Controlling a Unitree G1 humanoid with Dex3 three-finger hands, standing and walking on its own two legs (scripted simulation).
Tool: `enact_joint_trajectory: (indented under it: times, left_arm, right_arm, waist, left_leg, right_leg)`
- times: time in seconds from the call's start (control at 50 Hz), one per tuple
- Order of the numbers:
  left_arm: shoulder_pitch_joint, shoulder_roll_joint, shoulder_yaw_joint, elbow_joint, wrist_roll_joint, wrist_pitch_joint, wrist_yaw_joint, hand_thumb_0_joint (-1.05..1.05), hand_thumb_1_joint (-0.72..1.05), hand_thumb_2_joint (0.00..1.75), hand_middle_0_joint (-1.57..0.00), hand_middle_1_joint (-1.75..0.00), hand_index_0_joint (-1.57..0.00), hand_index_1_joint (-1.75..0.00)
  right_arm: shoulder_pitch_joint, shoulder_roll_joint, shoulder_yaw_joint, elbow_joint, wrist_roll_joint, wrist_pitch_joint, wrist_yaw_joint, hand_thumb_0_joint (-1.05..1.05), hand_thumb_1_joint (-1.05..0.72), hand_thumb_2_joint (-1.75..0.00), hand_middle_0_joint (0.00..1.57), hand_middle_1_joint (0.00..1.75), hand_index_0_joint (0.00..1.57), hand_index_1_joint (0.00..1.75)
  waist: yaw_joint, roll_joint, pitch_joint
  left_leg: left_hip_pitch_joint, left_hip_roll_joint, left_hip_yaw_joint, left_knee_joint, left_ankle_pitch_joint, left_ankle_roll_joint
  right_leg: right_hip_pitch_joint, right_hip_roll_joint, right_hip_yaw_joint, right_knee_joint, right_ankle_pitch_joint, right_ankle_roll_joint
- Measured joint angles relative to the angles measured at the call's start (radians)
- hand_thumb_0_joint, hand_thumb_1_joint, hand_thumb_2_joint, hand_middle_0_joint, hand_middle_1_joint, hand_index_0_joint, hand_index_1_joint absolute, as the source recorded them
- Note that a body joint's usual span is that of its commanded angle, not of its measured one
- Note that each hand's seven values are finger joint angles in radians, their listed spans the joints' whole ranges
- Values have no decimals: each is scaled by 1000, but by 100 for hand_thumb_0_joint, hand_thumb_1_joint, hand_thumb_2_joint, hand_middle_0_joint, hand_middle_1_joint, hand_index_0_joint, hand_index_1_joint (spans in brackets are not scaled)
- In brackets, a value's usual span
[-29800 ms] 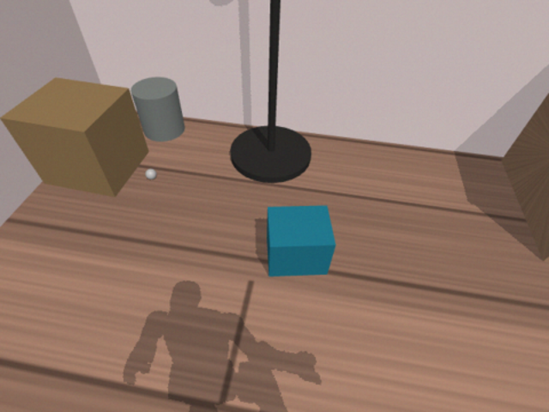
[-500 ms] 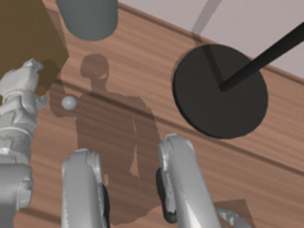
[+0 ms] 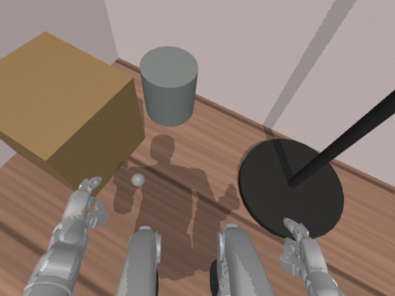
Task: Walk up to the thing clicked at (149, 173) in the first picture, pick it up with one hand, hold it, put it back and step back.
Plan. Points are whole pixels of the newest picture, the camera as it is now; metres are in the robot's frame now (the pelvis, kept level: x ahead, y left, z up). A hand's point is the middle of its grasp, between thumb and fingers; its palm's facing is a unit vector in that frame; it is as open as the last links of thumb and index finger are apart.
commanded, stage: home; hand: left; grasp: from above
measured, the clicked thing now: (138, 179) +0.54 +0.20 -0.54
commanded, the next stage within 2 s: none
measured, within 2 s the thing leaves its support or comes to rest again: neither
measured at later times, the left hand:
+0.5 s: hand (65, 225) +0.24 +0.19 +0.09, palm faces +0.10 -0.97 -0.22, open 7.4 cm
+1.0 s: hand (55, 232) +0.23 +0.19 +0.10, palm faces +0.10 -0.97 -0.21, open 7.4 cm
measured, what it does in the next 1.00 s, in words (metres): rises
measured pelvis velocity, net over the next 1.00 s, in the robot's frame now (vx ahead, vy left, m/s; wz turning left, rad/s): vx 0.08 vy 0.00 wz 0.04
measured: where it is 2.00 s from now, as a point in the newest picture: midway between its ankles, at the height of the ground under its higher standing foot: outside the picture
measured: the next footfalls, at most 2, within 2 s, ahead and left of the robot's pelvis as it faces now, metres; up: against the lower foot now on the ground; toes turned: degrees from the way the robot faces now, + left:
none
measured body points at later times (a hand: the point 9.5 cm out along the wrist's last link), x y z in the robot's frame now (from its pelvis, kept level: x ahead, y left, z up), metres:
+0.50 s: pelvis +0.07 +0.00 +0.14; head +0.09 +0.01 +0.59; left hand +0.23 +0.24 +0.11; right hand +0.22 -0.25 +0.07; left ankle +0.08 +0.13 -0.53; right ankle +0.09 -0.13 -0.53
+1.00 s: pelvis +0.08 +0.00 +0.15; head +0.09 +0.01 +0.60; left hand +0.22 +0.24 +0.12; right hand +0.25 -0.23 +0.09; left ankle +0.08 +0.13 -0.53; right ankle +0.09 -0.13 -0.53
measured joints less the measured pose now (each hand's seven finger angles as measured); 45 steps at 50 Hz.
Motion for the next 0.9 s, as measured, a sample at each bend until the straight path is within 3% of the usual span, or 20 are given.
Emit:
enact_joint_trajectory:
  times: [0.14,0.28,0.46,0.56,0.9]
  left_arm:
    - [124,-51,31,-90,-109,65,10,1,90,89,-21,-30,-21,-30]
    - [289,-77,49,-215,-160,110,2,1,90,89,-20,-30,-21,-30]
    - [510,-87,31,-397,-167,142,-17,1,91,89,-20,-30,-20,-30]
    - [578,-85,28,-460,-163,152,-34,1,91,90,-20,-30,-20,-30]
    - [570,-83,21,-461,-147,151,-69,1,91,89,-20,-30,-20,-30]
  right_arm:
    - [58,20,25,3,9,-30,-52,1,-90,-90,20,30,20,30]
    - [135,23,28,3,9,-57,-99,1,-90,-90,20,30,20,30]
    - [208,12,12,-24,-2,-96,-138,1,-91,-90,20,30,20,30]
    - [208,10,9,-36,-11,-122,-148,1,-91,-90,20,30,20,30]
    - [171,19,19,-32,-32,-174,-138,1,-90,-90,21,30,20,30]
  waist:
    - [-4,4,7]
    - [-9,11,19]
    - [2,22,19]
    - [15,28,13]
    - [39,12,53]
  left_leg:
    - [231,8,5,-190,25,-3]
    - [456,17,10,-378,55,-3]
    - [703,22,18,-579,94,3]
    - [778,20,20,-630,102,7]
    - [808,13,15,-640,106,9]
  right_leg:
    - [230,4,-5,-187,23,-5]
    - [456,11,-7,-377,53,-7]
    - [708,14,-8,-587,97,-2]
    - [787,11,-8,-643,106,2]
    - [821,5,-13,-655,107,5]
